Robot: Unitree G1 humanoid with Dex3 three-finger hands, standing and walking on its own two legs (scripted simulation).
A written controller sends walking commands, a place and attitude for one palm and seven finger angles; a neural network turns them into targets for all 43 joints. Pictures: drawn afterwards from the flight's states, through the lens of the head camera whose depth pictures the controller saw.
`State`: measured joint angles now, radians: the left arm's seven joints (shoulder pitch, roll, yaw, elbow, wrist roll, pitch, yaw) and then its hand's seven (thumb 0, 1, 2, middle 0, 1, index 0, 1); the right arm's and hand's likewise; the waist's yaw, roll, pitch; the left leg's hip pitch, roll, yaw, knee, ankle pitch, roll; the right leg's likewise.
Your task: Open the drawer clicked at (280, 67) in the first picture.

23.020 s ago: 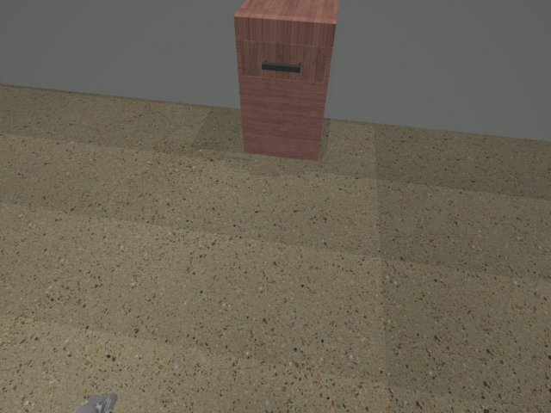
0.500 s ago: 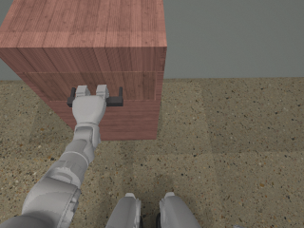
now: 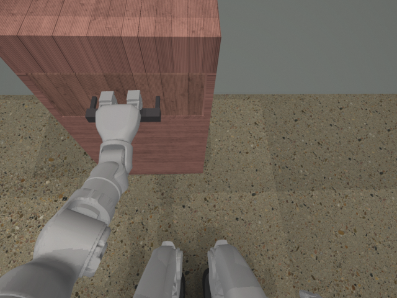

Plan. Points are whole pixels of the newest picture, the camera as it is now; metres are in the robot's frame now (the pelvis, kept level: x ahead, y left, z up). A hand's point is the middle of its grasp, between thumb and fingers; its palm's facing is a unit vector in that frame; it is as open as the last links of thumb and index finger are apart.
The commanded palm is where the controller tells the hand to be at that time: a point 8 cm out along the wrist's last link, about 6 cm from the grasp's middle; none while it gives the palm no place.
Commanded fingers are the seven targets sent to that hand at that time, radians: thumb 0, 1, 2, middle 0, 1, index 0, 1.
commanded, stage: lower the fingers behind the handle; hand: left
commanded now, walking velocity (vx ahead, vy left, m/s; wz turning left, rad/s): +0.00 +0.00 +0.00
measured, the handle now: (125, 107) +0.55 +0.17 -0.05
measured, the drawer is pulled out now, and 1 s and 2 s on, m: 0.00 0.00 0.00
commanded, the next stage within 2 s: lift the fingers back up to retry in 0.24 s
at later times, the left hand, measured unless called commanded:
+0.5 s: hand (124, 132) +0.47 +0.16 -0.04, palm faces -0.01 -0.02 -1.00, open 13.9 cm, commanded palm +0.45 +0.15 +0.00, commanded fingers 0.00 -0.50 0.30 -0.30 -1.20 -0.30 -1.20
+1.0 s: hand (118, 118) +0.48 +0.16 +0.01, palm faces -0.04 -0.04 -1.00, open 13.8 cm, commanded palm +0.45 +0.16 +0.06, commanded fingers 0.00 -0.50 0.30 -0.30 -1.20 -0.30 -1.20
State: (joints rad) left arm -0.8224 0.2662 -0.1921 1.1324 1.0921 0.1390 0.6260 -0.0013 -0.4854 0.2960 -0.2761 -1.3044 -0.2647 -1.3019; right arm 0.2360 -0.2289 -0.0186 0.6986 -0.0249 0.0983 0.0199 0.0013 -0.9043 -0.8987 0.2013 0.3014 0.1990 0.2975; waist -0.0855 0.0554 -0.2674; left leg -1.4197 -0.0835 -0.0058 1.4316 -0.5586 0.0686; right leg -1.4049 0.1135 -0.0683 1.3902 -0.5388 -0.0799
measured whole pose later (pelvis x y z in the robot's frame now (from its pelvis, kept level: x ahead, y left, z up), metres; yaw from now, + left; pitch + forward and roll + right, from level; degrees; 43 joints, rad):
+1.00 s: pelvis +0.05 +0.00 +0.07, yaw -1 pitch +27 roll -1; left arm -0.61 0.24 -0.12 1.01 1.08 0.12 0.62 0.00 -0.48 0.30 -0.31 -1.20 -0.32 -1.20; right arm 0.27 -0.22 -0.05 0.69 -0.02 0.16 0.01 0.00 -0.90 -0.90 0.20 0.30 0.20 0.30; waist -0.07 0.06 -0.24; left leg -1.08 -0.07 0.00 1.13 -0.53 0.07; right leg -1.07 0.13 -0.01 1.10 -0.50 -0.08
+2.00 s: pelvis +0.04 +0.01 +0.06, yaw +0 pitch +27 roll -2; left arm -0.59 0.25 -0.16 1.00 1.07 0.06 0.58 0.00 -0.48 0.30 -0.32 -1.20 -0.32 -1.20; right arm 0.29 -0.22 -0.07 0.72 -0.02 0.14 0.01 0.00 -0.91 -0.90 0.20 0.30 0.20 0.30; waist -0.07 0.06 -0.23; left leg -1.10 -0.08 0.00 1.15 -0.52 0.08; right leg -1.09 0.12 -0.02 1.11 -0.49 -0.07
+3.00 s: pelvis +0.05 +0.00 +0.07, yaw +0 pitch +26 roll -2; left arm -0.55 0.24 -0.18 0.94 1.14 -0.07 0.55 0.00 -0.49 0.30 -0.32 -1.20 -0.32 -1.20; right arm 0.27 -0.21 -0.06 0.69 -0.03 0.13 -0.01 0.00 -0.90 -0.90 0.20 0.30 0.20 0.30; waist -0.07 0.05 -0.25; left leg -1.07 -0.08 -0.02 1.14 -0.53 0.07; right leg -1.05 0.12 -0.03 1.09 -0.50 -0.08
